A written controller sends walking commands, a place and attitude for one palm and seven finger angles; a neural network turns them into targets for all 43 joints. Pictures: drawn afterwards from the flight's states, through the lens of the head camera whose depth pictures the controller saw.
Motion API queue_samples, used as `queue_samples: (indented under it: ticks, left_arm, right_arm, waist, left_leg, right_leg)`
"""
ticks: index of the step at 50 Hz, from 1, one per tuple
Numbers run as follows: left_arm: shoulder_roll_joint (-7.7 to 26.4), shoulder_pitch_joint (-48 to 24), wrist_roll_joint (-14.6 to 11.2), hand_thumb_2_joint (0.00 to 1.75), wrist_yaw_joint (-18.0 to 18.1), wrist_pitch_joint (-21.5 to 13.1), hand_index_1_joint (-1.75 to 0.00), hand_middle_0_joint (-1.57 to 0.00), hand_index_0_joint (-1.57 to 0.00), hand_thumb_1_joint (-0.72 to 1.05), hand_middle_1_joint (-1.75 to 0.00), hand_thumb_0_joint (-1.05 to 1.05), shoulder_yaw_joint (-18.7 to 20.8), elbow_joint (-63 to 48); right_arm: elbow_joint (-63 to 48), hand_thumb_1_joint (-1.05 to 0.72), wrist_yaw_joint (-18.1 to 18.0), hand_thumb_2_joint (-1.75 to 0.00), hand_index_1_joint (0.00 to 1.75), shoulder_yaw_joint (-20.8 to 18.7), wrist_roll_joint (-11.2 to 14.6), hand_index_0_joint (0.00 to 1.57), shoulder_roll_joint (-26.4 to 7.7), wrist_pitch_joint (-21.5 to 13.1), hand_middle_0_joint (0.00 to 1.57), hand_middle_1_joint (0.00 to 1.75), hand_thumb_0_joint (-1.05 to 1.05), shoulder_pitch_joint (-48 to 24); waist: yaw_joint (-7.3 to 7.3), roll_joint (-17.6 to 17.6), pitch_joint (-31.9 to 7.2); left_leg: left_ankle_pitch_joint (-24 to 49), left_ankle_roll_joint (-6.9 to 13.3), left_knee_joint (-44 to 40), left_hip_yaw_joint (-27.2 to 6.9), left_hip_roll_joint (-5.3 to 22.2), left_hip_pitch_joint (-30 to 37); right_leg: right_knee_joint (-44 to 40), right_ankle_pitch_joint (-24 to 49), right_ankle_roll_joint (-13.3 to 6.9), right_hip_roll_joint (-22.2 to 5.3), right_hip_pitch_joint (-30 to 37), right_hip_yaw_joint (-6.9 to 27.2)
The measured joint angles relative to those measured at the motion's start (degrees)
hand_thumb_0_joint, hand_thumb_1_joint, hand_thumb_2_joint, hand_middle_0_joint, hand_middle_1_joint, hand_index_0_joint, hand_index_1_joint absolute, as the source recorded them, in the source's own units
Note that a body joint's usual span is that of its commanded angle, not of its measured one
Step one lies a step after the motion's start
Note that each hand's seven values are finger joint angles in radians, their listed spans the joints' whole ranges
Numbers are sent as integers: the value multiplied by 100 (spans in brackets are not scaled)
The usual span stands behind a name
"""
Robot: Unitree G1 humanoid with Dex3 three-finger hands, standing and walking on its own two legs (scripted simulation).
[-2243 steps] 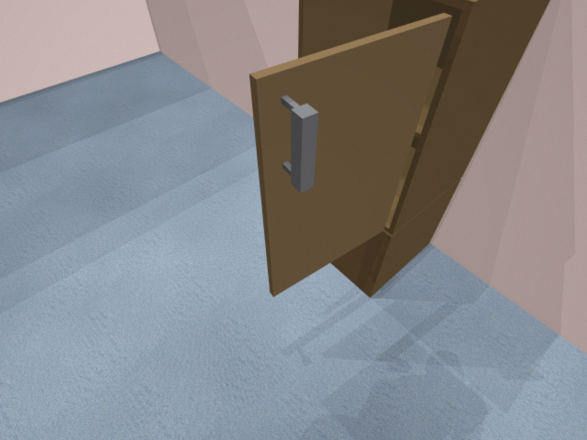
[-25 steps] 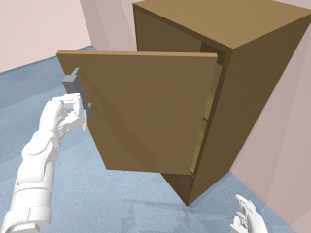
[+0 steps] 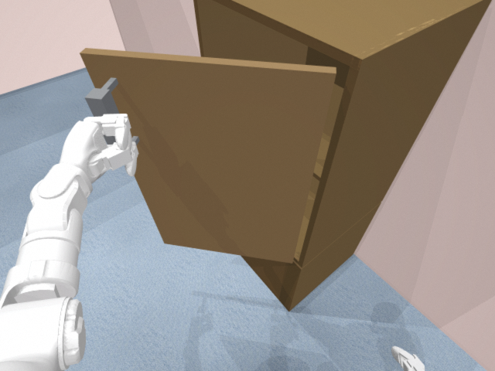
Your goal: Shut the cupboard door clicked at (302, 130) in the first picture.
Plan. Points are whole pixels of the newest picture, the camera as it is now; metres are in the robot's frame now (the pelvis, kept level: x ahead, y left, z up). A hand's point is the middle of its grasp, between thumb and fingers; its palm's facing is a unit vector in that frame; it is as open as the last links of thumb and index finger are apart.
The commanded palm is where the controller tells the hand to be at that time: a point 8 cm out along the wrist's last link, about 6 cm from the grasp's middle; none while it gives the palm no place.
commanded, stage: push the door shut along its arc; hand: left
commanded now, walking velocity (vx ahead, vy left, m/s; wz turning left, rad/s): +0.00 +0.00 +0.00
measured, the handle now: (119, 121) +0.49 +0.23 +0.15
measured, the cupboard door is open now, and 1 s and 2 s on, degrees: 41 30 18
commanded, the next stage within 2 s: pull the fist back off the door in 1.28 s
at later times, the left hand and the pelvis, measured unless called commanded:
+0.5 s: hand (151, 134) +0.45 +0.16 +0.16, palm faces -0.30 -0.95 -0.05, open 3.1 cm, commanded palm +0.46 +0.21 +0.16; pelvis +0.00 +0.01 -0.01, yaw -1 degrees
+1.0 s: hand (177, 112) +0.51 +0.13 +0.16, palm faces -0.37 -0.93 -0.03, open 3.0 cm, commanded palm +0.52 +0.18 +0.16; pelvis -0.01 +0.01 -0.02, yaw -2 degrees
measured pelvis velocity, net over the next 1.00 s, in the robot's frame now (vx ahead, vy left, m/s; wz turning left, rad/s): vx -0.01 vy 0.01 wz -0.04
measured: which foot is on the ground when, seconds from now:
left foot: down 0.00-1.00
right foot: down 0.00-1.00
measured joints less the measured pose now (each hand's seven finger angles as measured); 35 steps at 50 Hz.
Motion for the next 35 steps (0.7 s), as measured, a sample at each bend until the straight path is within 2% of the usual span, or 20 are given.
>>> queue_samples:
  ticks: [9,17,26,35]
  left_arm:
    - [195,-660,96,90,-257,-338,-150,-130,-131,90,-150,1,113,942]
    - [287,-975,107,90,-509,-490,-150,-130,-130,90,-150,1,177,1346]
    - [219,-1380,145,90,-641,-541,-150,-130,-130,90,-150,1,-49,1603]
    - [382,-2156,362,90,-636,-608,-150,-130,-130,90,-150,1,42,2385]
  right_arm:
    - [63,-90,37,-90,30,-17,-62,20,-19,48,20,30,1,152]
    - [83,-90,65,-90,30,-43,-96,20,-26,93,20,30,1,271]
    - [121,-90,82,-90,30,-58,-137,20,-16,93,20,30,1,301]
    - [92,-90,125,-90,30,-10,-220,20,4,84,20,30,1,243]
  waist:
    - [-176,-37,-16]
    - [-269,-46,-60]
    - [-318,-49,-79]
    - [-545,-65,-95]
  left_leg:
    - [-36,19,131,49,11,-264]
    - [-76,48,219,104,21,-435]
    - [-105,81,333,108,-8,-615]
    - [-129,86,517,147,7,-994]
  right_leg:
    - [109,-2,15,11,-278,56]
    - [153,4,43,21,-453,115]
    - [230,-5,76,-8,-614,126]
    - [418,-13,79,7,-1017,176]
